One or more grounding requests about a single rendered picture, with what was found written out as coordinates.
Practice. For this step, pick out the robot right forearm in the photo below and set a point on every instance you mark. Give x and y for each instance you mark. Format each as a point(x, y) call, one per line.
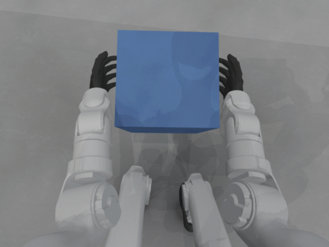
point(244, 144)

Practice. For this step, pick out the right robot foot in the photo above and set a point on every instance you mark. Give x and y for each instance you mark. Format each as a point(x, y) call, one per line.
point(188, 226)

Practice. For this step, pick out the robot left forearm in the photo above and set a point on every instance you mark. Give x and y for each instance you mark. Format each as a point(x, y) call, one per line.
point(91, 160)

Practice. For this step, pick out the carton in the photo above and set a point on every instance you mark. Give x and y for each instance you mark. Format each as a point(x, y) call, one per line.
point(167, 81)

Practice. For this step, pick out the right robot hand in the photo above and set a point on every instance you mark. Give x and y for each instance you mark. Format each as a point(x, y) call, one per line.
point(233, 80)

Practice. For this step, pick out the left robot hand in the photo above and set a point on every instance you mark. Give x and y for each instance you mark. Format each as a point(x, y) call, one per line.
point(99, 71)

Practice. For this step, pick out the robot right shin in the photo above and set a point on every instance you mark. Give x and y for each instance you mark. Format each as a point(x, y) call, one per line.
point(195, 176)

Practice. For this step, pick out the left robot upper arm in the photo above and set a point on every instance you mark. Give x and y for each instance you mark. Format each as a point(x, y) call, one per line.
point(84, 215)

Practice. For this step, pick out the right robot upper arm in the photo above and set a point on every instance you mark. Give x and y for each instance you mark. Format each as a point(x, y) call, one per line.
point(259, 215)

